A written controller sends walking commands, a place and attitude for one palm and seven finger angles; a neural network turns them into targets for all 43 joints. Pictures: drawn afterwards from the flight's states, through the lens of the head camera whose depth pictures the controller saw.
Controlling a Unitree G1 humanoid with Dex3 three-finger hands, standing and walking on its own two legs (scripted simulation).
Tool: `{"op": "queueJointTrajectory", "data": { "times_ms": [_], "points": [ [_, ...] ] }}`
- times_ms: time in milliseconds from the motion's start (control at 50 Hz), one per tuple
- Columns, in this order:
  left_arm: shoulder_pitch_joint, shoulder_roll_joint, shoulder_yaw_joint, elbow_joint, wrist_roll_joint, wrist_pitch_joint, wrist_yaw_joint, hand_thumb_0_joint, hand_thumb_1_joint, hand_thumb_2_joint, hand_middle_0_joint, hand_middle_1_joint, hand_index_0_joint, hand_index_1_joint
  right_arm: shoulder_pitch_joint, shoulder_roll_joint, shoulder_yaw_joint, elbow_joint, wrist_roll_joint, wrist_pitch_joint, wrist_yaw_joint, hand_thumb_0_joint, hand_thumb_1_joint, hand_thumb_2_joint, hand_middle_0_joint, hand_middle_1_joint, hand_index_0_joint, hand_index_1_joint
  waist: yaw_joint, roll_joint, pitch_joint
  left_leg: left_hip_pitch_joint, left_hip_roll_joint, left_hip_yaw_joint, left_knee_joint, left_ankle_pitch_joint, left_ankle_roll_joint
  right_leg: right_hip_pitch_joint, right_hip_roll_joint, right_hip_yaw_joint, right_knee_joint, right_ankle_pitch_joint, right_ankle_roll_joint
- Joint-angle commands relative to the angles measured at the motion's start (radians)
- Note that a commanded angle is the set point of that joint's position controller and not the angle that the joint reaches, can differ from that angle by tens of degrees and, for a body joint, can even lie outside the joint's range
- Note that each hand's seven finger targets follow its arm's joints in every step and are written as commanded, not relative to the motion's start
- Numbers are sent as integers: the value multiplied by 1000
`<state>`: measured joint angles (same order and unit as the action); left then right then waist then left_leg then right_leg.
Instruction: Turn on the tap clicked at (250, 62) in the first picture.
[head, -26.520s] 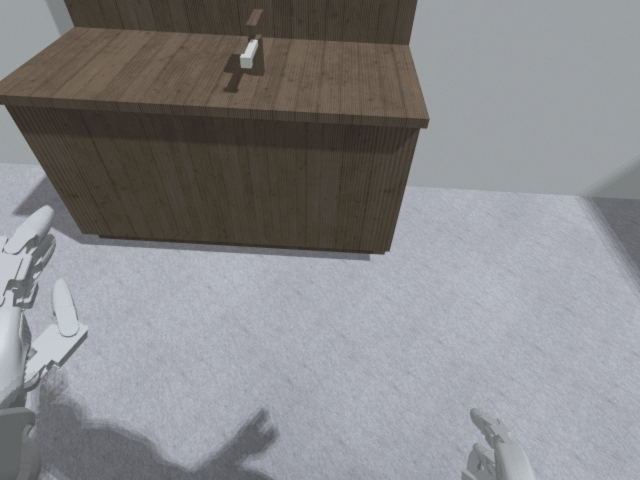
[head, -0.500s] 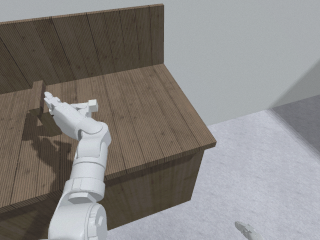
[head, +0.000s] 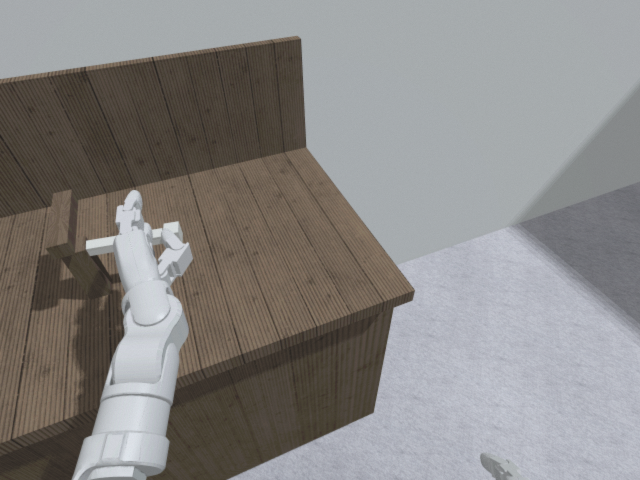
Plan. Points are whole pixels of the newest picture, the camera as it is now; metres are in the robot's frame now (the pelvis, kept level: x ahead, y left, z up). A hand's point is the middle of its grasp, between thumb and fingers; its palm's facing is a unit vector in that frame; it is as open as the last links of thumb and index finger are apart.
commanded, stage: draw the hand back beside the body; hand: left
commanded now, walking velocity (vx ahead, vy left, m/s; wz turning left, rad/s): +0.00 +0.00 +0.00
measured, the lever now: (173, 234) +0.49 +0.27 +0.04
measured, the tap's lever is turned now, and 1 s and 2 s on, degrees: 81 81 81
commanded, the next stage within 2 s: step back with the hand held close in 1.24 s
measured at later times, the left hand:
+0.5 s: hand (121, 313) +0.26 +0.22 +0.14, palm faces +0.27 -0.93 -0.25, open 7.6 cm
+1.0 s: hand (45, 354) +0.20 +0.26 +0.16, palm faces +0.38 -0.86 -0.34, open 7.4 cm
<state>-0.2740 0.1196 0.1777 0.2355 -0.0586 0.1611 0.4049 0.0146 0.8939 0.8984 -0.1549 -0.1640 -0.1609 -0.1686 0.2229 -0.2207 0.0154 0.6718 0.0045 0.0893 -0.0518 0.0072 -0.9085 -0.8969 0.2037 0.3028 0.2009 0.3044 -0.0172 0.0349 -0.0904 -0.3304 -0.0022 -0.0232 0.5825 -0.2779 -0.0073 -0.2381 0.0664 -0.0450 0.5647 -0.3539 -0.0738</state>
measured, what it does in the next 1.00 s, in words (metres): stands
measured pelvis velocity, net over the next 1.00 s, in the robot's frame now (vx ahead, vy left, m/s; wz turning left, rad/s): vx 0.00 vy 0.02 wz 0.01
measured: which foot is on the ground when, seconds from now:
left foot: down 0.00-1.00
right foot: down 0.00-1.00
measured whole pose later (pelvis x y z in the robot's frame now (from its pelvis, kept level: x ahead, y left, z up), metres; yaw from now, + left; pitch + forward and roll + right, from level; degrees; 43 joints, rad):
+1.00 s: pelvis +0.00 +0.02 +0.01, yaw +1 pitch -5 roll -1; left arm 0.45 0.34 0.26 -0.38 -0.09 -0.10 0.10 0.02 0.89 0.90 -0.20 -0.30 -0.21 -0.30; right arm 0.19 -0.24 0.01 0.63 0.00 -0.05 -0.04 0.01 -0.91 -0.90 0.20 0.30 0.20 0.30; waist 0.05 0.06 0.00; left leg -0.14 -0.02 -0.03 0.46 -0.24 0.02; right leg -0.02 0.05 -0.04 0.38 -0.28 -0.05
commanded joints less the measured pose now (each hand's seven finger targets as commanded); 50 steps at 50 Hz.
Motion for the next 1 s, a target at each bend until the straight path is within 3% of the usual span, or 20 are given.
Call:
{"op": "queueJointTrajectory", "data": {
  "times_ms": [0, 40, 60, 100, 140, 160, 240, 280, 340, 360, 380, 440, 460, 480, 580, 700, 820, 860, 940, 980],
  "points": [
    [-121, 404, 100, -311, -10, -156, -185, 0, 900, 900, -163, -189, -163, -189, -129, -115, -39, -203, 19, -67, -2, 0, -900, -900, 200, 300, 200, 300, 41, -42, -120, 147, -6, 24, -115, 188, 52, 158, -81, 71, -166, 497, 76],
    [-148, 376, 42, -430, -15, -219, -229, 0, 900, 900, -165, -195, -165, -195, -156, -113, -37, -215, 21, -105, 2, 0, -900, -900, 200, 300, 200, 300, 31, 78, -97, 228, -7, 21, -132, 198, 50, 117, -69, 70, -200, 433, 60],
    [-170, 370, 18, -475, -17, -239, -242, 0, 900, 900, -166, -198, -166, -198, -163, -117, -39, -212, 21, -121, 3, 0, -900, -900, 200, 300, 200, 300, 24, 108, -70, 264, -7, 16, -142, 192, 48, 82, -58, 65, -222, 381, 52],
    [-144, 323, -37, -464, -16, -267, -257, 0, 900, 900, -168, -204, -168, -204, -163, -121, -37, -206, 17, -153, 3, 0, -900, -900, 200, 300, 200, 300, 14, 62, -38, 299, -3, 5, -158, 175, 50, 48, -45, 57, -239, 327, 48],
    [-77, 330, -26, -436, -16, -285, -262, 0, 900, 900, -170, -210, -170, -210, -152, -129, -42, -196, 13, -171, 0, 0, -900, -900, 200, 300, 200, 300, 19, -18, -42, 309, -1, -1, -168, 170, 55, 64, -46, 55, -248, 323, 51],
    [-50, 321, -31, -422, -14, -292, -268, 0, 900, 900, -171, -213, -171, -213, -158, -129, -42, -190, 15, -173, 0, 0, -900, -900, 200, 300, 200, 300, 21, -9, -26, 316, -3, 2, -177, 159, 55, 58, -45, 53, -259, 300, 51],
    [39, 304, -34, -418, -17, -316, -286, 0, 900, 900, -175, -225, -175, -225, -167, -130, -40, -186, 13, -174, -2, 0, -900, -900, 200, 300, 200, 300, 28, -83, -13, 307, -1, -1, -196, 144, 60, 87, -53, 53, -267, 282, 53],
    [83, 323, -5, -438, -17, -325, -291, 0, 900, 900, -177, -231, -177, -231, -173, -125, -36, -185, 11, -169, -1, 0, -900, -900, 200, 300, 200, 300, 38, -26, -1, 309, -1, -3, -206, 144, 56, 93, -54, 53, -272, 270, 47],
    [117, 368, 54, -495, -22, -331, -293, 0, 900, 900, -180, -240, -180, -240, -180, -121, -32, -195, 8, -164, -1, 0, -900, -900, 200, 300, 200, 300, 48, -22, -20, 301, 1, -6, -207, 165, 52, 129, -57, 51, -272, 294, 44],
    [133, 396, 85, -502, -21, -330, -293, 0, 900, 900, -181, -243, -181, -243, -184, -120, -31, -190, 8, -161, -2, 0, -900, -900, 200, 300, 200, 300, 52, 29, -2, 299, 1, -6, -212, 164, 49, 122, -57, 51, -281, 284, 41],
    [144, 370, 70, -527, -21, -332, -295, 0, 900, 900, -182, -246, -182, -246, -182, -111, -27, -198, 6, -161, -2, 0, -900, -900, 200, 300, 200, 300, 51, 41, -9, 303, 1, -6, -212, 174, 47, 134, -57, 49, -273, 296, 39],
    [196, 373, 83, -561, -28, -327, -298, 0, 900, 900, -185, -255, -185, -255, -186, -109, -25, -210, 3, -165, -1, 0, -900, -900, 200, 300, 200, 300, 56, 5, -14, 304, 6, -9, -211, 196, 48, 144, -57, 45, -272, 320, 39],
    [218, 384, 98, -571, -28, -325, -299, 0, 900, 900, -186, -258, -186, -258, -188, -111, -26, -207, 4, -165, 0, 0, -900, -900, 200, 300, 200, 300, 58, 25, 4, 300, 8, -14, -216, 198, 44, 137, -54, 42, -277, 309, 36],
    [231, 357, 75, -590, -25, -326, -302, 0, 900, 900, -187, -261, -187, -261, -186, -107, -23, -210, 2, -167, 1, 0, -900, -900, 200, 300, 200, 300, 55, 39, -3, 312, 9, -14, -213, 206, 44, 137, -55, 42, -271, 316, 36],
    [315, 348, 76, -623, -29, -317, -303, 0, 900, 900, -192, -276, -192, -276, -187, -113, -26, -212, 1, -174, 3, 0, -900, -900, 200, 300, 200, 300, 56, -21, 27, 303, 13, -22, -213, 203, 46, 122, -52, 36, -275, 304, 39],
    [406, 377, 121, -735, -23, -326, -295, 0, 900, 900, -198, -294, -198, -294, -181, -115, -31, -204, -3, -188, 4, 0, -900, -900, 200, 300, 200, 300, 66, 30, -11, 316, 12, -25, -196, 250, 44, 144, -57, 37, -262, 347, 35],
    [532, 389, 161, -797, -28, -326, -294, 0, 900, 900, -200, -300, -200, -300, -179, -115, -37, -208, -2, -195, 6, 0, -900, -900, 200, 300, 200, 300, 72, 15, 10, 290, 14, -26, -179, 269, 44, 143, -60, 32, -251, 370, 36],
    [570, 402, 180, -822, -24, -327, -291, 0, 900, 900, -200, -300, -200, -300, -179, -114, -37, -204, -2, -199, 7, 0, -900, -900, 200, 300, 200, 300, 74, 55, 14, 289, 15, -29, -176, 270, 41, 136, -60, 32, -252, 360, 34],
    [638, 402, 199, -841, -34, -328, -291, 0, 900, 900, -200, -300, -200, -300, -177, -117, -43, -210, -2, -204, 5, 0, -900, -900, 200, 300, 200, 300, 75, -8, 44, 259, 18, -30, -167, 233, 46, 118, -63, 30, -251, 339, 40],
    [601, 384, 177, -848, -28, -332, -291, 0, 900, 900, -200, -300, -200, -300, -178, -115, -42, -203, 1, -205, 2, 0, -900, -900, 200, 300, 200, 300, 65, 36, 51, 267, 16, -30, -164, 219, 45, 97, -63, 34, -250, 319, 37]
  ]
}}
